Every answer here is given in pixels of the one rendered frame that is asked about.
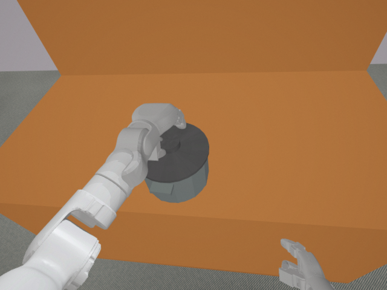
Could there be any knob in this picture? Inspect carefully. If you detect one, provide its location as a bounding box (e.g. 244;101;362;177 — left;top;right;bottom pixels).
160;134;181;153

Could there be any robot left hand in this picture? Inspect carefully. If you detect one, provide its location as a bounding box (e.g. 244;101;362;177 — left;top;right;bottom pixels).
132;103;186;161

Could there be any pot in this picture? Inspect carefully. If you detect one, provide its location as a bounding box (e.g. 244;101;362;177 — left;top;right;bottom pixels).
145;157;209;203

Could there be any robot right forearm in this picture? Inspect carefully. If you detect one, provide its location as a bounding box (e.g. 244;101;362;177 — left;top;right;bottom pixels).
305;276;336;290

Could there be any lid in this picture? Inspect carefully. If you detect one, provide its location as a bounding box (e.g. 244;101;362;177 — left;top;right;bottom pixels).
146;123;209;183

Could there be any robot left forearm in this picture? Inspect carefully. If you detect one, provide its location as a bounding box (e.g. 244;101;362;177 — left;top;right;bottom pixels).
22;119;160;265

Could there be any robot right hand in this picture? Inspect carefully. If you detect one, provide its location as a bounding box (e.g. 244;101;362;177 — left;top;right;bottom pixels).
279;239;325;290

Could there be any left robot upper arm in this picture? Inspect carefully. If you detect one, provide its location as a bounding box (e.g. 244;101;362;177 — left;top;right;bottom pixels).
0;218;101;290

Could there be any table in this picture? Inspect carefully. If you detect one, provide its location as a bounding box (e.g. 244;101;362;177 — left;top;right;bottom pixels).
0;0;387;283

